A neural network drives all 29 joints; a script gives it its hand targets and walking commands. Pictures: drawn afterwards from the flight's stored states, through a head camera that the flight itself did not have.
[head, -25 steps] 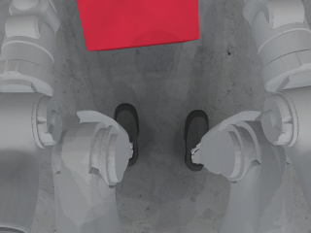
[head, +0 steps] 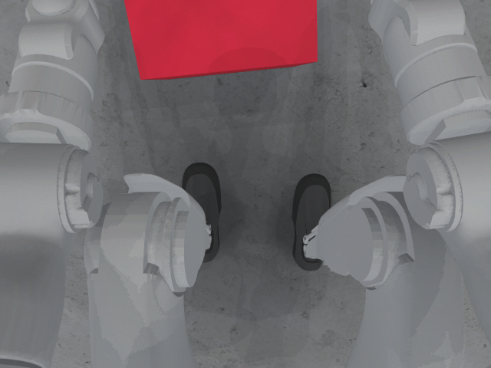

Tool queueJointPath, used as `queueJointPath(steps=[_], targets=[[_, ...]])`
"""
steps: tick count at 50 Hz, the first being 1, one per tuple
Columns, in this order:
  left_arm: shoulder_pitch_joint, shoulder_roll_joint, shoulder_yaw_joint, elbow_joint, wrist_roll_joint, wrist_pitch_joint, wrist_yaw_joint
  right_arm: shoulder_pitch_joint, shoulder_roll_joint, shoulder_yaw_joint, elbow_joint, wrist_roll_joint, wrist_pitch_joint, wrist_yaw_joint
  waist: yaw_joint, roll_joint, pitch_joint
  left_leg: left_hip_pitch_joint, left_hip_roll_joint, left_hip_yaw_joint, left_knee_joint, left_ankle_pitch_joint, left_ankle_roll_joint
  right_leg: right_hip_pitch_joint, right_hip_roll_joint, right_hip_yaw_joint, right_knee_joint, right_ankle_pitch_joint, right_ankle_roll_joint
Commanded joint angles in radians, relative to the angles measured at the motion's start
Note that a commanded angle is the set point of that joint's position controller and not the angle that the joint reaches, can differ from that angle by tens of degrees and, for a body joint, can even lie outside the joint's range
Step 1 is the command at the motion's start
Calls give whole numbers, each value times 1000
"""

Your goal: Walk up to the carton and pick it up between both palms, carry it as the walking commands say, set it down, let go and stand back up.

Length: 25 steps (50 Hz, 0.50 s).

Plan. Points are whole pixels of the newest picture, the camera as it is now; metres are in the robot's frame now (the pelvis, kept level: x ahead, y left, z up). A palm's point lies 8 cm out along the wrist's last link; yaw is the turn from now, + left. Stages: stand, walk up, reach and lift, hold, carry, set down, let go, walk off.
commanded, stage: reach and lift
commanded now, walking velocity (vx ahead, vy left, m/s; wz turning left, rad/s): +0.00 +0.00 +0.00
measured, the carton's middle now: out of the picture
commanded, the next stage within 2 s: none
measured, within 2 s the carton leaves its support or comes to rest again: leaves its support in 1.16 s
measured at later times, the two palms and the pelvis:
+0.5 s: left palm out of the picture +0.52 +0.26 -0.21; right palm out of the picture +0.56 -0.06 -0.19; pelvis +0.00 +0.00 +0.00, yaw +0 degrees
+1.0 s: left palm out of the picture +0.52 +0.25 -0.21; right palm out of the picture +0.56 -0.06 -0.19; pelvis +0.00 +0.00 -0.01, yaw +0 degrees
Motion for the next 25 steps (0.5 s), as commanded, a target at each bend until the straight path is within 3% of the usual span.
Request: queueJointPath(steps=[1, 2, 3, 5, 6, 7, 8, 9, 10, 12, 14, 15, 16, 17, 18, 19, 20, 21, 22, 23, 25], targets=[[-273, -77, -30, -19, 1, -19, -25, -184, -19, -14, 24, 13, -42, 5, 59, 94, -975, 617, -49, -4, -158, 325, -61, 333, 107, 134, -98, 197, 44], [-265, -94, -24, 10, 22, -19, -26, -197, -12, -13, 24, 18, -46, 8, 79, 113, -937, 606, -50, -2, -157, 299, -59, 306, 115, 141, -106, 171, 42], [-282, -126, -22, -20, 8, -22, -31, -218, 6, -17, -9, -11, -50, 7, 70, 84, -969, 596, -58, 5, -159, 304, -60, 339, 115, 143, -121, 179, 37], [-310, -177, -49, 4, 14, -12, -48, -208, 38, -32, 13, -30, -44, 13, 42, 110, -955, 613, -60, -4, -152, 306, -65, 330, 117, 138, -109, 184, 35], [-300, -173, -55, 2, 9, -8, -48, -184, 24, -67, 43, -53, -40, 13, 14, 135, -920, 625, -60, 2, -155, 289, -69, 306, 118, 130, -116, 162, 35], [-310, -172, -43, -31, 19, -15, -48, -189, 26, -64, 44, -59, -46, 11, 31, 135, -931, 609, -65, -3, -157, 315, -72, 312, 122, 136, -108, 179, 30], [-329, -242, -59, -13, 9, -8, -63, -226, 92, -38, -10, -59, -47, 22, 12, 102, -940, 593, -71, -12, -169, 306, -64, 319, 125, 125, -109, 189, 35], [-333, -343, -90, -12, 11, 0, -86, -219, 197, -33, 53, -63, -38, 46, 14, 134, -896, 600, -79, -13, -181, 291, -69, 295, 127, 117, -106, 165, 25], [-341, -381, -68, -20, 30, 0, -100, -243, 241, -11, 24, -57, -31, 62, 49, 124, -908, 598, -72, -4, -157, 300, -68, 295, 127, 139, -106, 172, 22], [-379, -488, -99, -25, 31, 25, -143, -271, 353, -24, 20, -85, -20, 97, 9, 118, -914, 598, -79, -7, -153, 252, -61, 310, 130, 122, -101, 148, 19], [-393, -591, -120, -54, 37, 36, -175, -271, 470, 1, 4, -80, -11, 127, 31, 113, -891, 575, -81, 3, -162, 250, -63, 325, 136, 123, -95, 155, 15], [-399, -644, -114, -74, 53, 47, -194, -268, 534, 24, 12, -94, -5, 145, 39, 83, -842, 527, -82, 10, -152, 253, -62, 291, 143, 122, -101, 167, 18], [-395, -699, -124, -69, 50, 63, -218, -293, 572, 26, -35, -95, 1, 159, 25, 69, -854, 530, -86, 2, -146, 271, -52, 317, 141, 118, -88, 191, 16], [-403, -709, -122, -86, 61, 72, -229, -289, 616, 35, -38, -86, 5, 174, 50, 85, -853, 525, -87, 8, -152, 240, -47, 295, 148, 115, -88, 164, 17], [-417, -754, -141, -105, 53, 73, -238, -301, 618, 32, -49, -99, 6, 178, 25, 77, -837, 503, -94, 10, -141, 251, -51, 285, 148, 109, -79, 174, 12], [-399, -776, -135, -70, 60, 89, -252, -265, 634, 16, -10, -104, 15, 189, 31, 107, -803, 528, -87, 14, -147, 218, -47, 268, 147, 117, -89, 129, 4], [-432, -795, -151, -108, 39, 93, -265, -281, 636, 22, -19, -118, 24, 192, -5, 72, -807, 494, -92, 5, -144, 205, -46, 258, 148, 102, -85, 130, 6], [-419, -772, -141, -124, 49, 95, -272, -264, 685, 28, -41, -109, 29, 205, 22, 88, -801, 500, -89, 11, -136, 224, -39, 254, 149, 110, -80, 148, 5], [-416, -821, -137, -119, 51, 105, -283, -255, 689, 15, -32, -110, 32, 214, 19, 95, -785, 483, -90, 14, -128, 235, -42, 240, 149, 118, -84, 160, 1], [-386, -819, -131, -124, 66, 106, -285, -286, 717, 49, -82, -98, 33, 220, 36, 47, -772, 483, -99, 4, -151, 231, -25, 220, 156, 90, -73, 153, 14], [-395, -848, -150, -91, 41, 122, -299, -286, 723, 53, -39, -88, 43, 224, 31, 71, -764, 500, -94, 10, -143, 215, -28, 225, 147, 99, -71, 125, 1]])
